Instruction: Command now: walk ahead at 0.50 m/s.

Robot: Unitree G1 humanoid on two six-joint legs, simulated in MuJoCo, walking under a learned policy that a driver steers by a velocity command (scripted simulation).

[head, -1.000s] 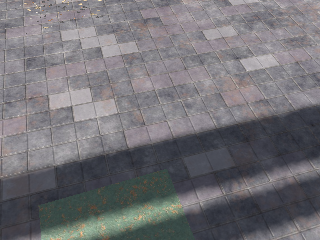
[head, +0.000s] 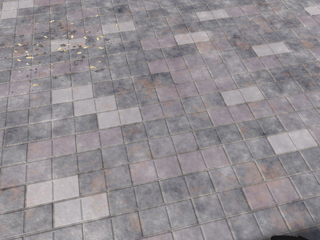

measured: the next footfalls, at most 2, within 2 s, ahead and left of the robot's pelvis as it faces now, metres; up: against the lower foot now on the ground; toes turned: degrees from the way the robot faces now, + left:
left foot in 0.02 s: +0.18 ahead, +0.12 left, +0.00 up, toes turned +3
right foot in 0.56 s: +0.48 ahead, -0.13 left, +0.00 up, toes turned -3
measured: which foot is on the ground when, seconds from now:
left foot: up 0.00-0.00, down 0.02-0.56, up 0.58-1.00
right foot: down 0.00-0.02, up 0.04-0.54, down 0.56-1.00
